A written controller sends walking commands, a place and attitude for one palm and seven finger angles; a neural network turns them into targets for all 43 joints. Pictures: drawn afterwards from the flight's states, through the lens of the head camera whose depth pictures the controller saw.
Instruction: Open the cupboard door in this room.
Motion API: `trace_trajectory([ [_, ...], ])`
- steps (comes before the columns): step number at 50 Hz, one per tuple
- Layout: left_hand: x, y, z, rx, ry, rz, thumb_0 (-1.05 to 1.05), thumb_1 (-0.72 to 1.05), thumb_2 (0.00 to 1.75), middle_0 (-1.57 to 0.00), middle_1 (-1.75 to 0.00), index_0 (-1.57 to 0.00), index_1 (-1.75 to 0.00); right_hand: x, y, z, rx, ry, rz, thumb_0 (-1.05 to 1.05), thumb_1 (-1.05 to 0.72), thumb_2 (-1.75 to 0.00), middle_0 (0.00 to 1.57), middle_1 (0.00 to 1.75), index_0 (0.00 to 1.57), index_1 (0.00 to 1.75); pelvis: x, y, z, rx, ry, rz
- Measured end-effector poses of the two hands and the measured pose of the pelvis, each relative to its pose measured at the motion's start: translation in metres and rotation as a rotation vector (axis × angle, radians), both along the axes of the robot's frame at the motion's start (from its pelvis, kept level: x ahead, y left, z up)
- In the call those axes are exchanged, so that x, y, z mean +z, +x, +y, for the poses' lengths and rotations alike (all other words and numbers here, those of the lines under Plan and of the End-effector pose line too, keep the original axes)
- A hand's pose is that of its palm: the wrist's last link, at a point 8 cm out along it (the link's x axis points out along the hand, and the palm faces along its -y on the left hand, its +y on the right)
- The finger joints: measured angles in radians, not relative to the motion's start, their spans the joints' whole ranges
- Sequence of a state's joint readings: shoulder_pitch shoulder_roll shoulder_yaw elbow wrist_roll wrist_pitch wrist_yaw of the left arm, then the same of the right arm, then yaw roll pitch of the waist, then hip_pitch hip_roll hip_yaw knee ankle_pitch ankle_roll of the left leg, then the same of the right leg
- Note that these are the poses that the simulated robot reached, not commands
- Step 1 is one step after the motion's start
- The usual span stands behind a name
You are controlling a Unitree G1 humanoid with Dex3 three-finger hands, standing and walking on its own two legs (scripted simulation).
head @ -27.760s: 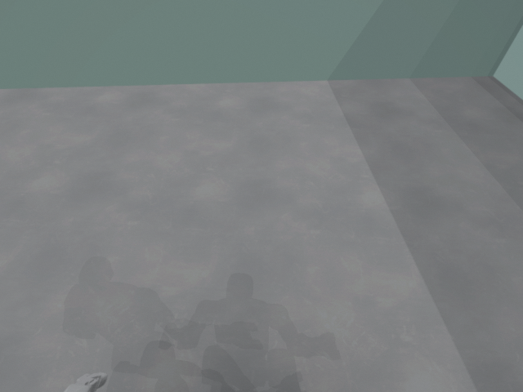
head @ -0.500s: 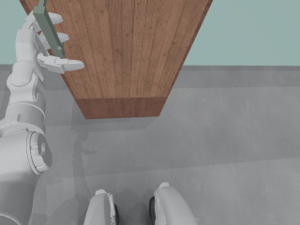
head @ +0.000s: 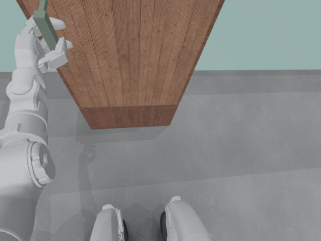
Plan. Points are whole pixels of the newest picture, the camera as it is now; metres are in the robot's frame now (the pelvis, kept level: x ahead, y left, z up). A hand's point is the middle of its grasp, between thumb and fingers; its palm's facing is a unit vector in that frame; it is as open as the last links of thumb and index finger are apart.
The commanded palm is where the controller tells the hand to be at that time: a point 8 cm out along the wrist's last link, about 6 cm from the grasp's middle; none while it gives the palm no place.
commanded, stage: pull the door open along its arc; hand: left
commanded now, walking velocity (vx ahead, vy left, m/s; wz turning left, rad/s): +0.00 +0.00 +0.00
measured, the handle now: (54, 35) +0.60 +0.19 +0.07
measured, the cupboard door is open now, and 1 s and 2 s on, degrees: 0 35 42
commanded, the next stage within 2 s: open thumb and fingers to let go in 1.08 s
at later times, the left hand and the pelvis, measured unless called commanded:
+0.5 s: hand (65, 77) +0.48 +0.16 +0.07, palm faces -0.04 -1.00 +0.00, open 5.8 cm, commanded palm +0.42 +0.21 +0.06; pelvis +0.01 +0.00 +0.02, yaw +0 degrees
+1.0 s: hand (113, 135) +0.34 +0.06 +0.07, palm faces +0.40 -0.92 +0.03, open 6.0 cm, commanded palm +0.27 +0.09 +0.06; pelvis +0.01 -0.03 +0.03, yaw +4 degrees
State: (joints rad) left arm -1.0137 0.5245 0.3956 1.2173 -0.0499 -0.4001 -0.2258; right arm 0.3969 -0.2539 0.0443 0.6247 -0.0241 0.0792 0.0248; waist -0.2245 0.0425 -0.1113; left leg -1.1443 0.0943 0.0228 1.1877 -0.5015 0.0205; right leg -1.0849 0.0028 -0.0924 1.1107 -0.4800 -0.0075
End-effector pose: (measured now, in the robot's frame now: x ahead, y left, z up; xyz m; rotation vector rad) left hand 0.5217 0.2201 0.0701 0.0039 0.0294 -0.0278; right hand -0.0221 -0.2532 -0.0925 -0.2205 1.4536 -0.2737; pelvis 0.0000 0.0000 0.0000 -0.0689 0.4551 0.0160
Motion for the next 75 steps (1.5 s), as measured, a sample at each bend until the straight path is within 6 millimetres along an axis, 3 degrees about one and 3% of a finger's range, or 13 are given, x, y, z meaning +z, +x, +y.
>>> trace_trajectory([
  [11, -0.001, -0.003, -0.001, 0.009, 0.009, -0.012, -0.01, 0.73, 0.82, -0.37, -1.35, -0.36, -1.34, -0.001, 0.002, -0.004, 0.006, -0.005, -0.011, 0.00, -0.91, -0.90, 0.21, 0.30, 0.20, 0.30, -0.002, -0.002, -0.001, -0.001, 0.003, 0.001],
  [19, -0.001, -0.027, -0.003, 0.002, 0.009, -0.014, -0.01, 0.74, 0.77, -0.36, -1.35, -0.35, -1.34, 0.001, 0.017, -0.001, -0.007, 0.035, -0.047, 0.00, -0.91, -0.90, 0.21, 0.30, 0.20, 0.30, 0.007, 0.005, -0.002, -0.014, 0.017, -0.024],
  [28, -0.002, -0.085, -0.016, -0.020, -0.011, -0.025, -0.01, 0.72, 0.74, -0.34, -1.34, -0.35, -1.34, 0.013, 0.073, -0.002, 0.028, 0.063, -0.201, 0.00, -0.91, -0.90, 0.21, 0.30, 0.20, 0.30, 0.023, 0.017, -0.004, -0.014, 0.031, -0.079],
  [34, -0.005, -0.132, -0.043, 0.193, -0.096, -0.047, 0.00, 0.69, 0.76, -0.33, -1.34, -0.36, -1.29, 0.017, 0.125, 0.000, 0.127, 0.091, -0.335, 0.00, -0.91, -0.90, 0.20, 0.29, 0.20, 0.30, 0.026, 0.019, -0.005, -0.006, 0.041, -0.109],
  [40, -0.004, -0.168, -0.071, 0.363, -0.069, -0.065, 0.00, 0.70, 0.78, -0.34, -1.34, -0.34, -1.29, 0.014, 0.165, 0.010, 0.227, 0.136, -0.427, 0.00, -0.91, -0.90, 0.20, 0.29, 0.20, 0.30, 0.022, 0.014, -0.013, 0.012, 0.053, -0.132],
  [48, -0.001, -0.214, -0.109, 0.443, -0.033, -0.043, 0.00, 0.71, 0.78, -0.32, -1.33, -0.32, -1.31, 0.016, 0.187, 0.019, 0.286, 0.185, -0.495, 0.00, -0.91, -0.90, 0.20, 0.29, 0.20, 0.30, 0.024, 0.010, -0.026, 0.034, 0.067, -0.174],
  [57, 0.001, -0.256, -0.145, 0.354, -0.003, -0.026, 0.00, 0.71, 0.76, -0.32, -1.33, -0.33, -1.32, 0.024, 0.197, 0.012, 0.307, 0.185, -0.571, 0.01, -0.91, -0.90, 0.20, 0.30, 0.20, 0.30, 0.027, 0.008, -0.040, 0.046, 0.080, -0.214],
  [61, 0.001, -0.263, -0.153, 0.346, 0.003, -0.031, 0.00, 0.70, 0.77, -0.33, -1.34, -0.34, -1.33, 0.025, 0.201, 0.006, 0.316, 0.177, -0.600, 0.01, -0.91, -0.90, 0.20, 0.30, 0.20, 0.30, 0.026, 0.005, -0.046, 0.053, 0.086, -0.224],
  [67, -0.004, -0.253, -0.151, 0.404, -0.004, -0.033, -0.01, 0.64, 0.77, -0.36, -1.33, -0.36, -1.32, 0.017, 0.204, -0.001, 0.325, 0.161, -0.593, 0.01, -0.91, -0.90, 0.20, 0.29, 0.20, 0.30, 0.021, 0.000, -0.053, 0.057, 0.094, -0.214],
  [75, -0.004, -0.251, -0.149, 0.407, 0.000, -0.031, 0.00, 0.31, 0.64, -0.36, -1.29, -0.36, -1.28, 0.009, 0.195, -0.007, 0.305, 0.162, -0.552, 0.01, -0.91, -0.90, 0.20, 0.29, 0.20, 0.30, 0.021, 0.002, -0.056, 0.055, 0.101, -0.202],
])
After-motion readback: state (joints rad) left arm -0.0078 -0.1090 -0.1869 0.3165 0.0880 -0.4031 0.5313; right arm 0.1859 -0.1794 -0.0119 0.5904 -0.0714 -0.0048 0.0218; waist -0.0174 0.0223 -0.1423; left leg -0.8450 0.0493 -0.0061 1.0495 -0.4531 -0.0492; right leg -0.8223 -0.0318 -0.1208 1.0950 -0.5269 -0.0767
